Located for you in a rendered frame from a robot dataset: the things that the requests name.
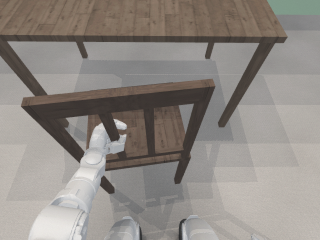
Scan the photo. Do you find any left robot upper arm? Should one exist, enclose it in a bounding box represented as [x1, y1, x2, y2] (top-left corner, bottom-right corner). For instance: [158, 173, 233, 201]
[30, 204, 89, 240]

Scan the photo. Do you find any robot left thigh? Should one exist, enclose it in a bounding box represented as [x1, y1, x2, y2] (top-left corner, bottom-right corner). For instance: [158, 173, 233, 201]
[104, 219, 140, 240]

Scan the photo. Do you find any left robot forearm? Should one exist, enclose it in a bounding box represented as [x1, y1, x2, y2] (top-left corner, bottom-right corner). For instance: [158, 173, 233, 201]
[28, 147, 106, 240]

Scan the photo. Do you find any chair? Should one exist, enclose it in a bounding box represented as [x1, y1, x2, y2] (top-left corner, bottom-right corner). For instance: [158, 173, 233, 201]
[21, 78, 216, 194]

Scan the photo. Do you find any table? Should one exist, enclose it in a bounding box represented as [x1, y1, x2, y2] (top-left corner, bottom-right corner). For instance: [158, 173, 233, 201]
[0, 0, 288, 128]

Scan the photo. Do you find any left robot hand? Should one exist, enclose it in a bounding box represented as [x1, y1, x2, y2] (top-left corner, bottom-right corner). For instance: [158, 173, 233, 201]
[89, 119, 127, 155]

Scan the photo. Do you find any right robot shin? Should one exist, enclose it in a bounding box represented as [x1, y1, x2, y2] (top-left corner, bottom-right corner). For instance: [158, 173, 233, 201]
[186, 215, 199, 221]

